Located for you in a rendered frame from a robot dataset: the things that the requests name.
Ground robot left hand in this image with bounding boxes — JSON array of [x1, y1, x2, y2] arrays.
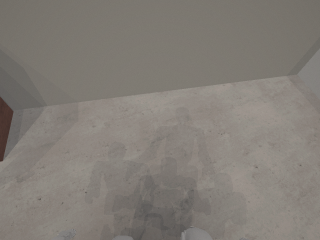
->
[[52, 229, 76, 240]]

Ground robot right thigh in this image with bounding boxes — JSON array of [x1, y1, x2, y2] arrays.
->
[[180, 227, 213, 240]]

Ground cupboard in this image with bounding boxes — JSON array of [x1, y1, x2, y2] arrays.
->
[[0, 97, 14, 162]]

